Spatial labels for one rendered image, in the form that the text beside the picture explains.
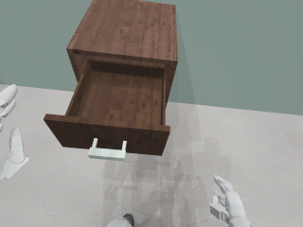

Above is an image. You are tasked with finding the robot right hand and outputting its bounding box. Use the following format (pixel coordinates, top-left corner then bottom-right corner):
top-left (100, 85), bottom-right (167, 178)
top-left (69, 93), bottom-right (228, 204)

top-left (209, 175), bottom-right (247, 225)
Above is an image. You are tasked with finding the robot left foot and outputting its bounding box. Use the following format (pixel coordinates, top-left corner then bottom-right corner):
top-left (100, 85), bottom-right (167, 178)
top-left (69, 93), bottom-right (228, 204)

top-left (124, 214), bottom-right (134, 227)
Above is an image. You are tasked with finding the robot left hand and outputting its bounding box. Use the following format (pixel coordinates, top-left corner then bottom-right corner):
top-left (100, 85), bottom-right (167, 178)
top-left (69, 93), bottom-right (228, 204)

top-left (0, 84), bottom-right (29, 183)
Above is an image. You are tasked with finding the handle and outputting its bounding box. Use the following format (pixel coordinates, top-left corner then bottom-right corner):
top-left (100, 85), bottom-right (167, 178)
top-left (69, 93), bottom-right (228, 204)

top-left (88, 138), bottom-right (127, 162)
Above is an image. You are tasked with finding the drawer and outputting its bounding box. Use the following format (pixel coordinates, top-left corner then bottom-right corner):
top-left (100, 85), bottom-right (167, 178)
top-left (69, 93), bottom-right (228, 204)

top-left (44, 59), bottom-right (170, 156)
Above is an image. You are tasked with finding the cabinet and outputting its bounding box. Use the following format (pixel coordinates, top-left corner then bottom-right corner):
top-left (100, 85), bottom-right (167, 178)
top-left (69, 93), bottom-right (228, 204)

top-left (66, 0), bottom-right (178, 110)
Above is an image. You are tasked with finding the robot right forearm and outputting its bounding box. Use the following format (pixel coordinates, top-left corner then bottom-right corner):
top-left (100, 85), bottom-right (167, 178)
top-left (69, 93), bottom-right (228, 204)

top-left (228, 217), bottom-right (253, 227)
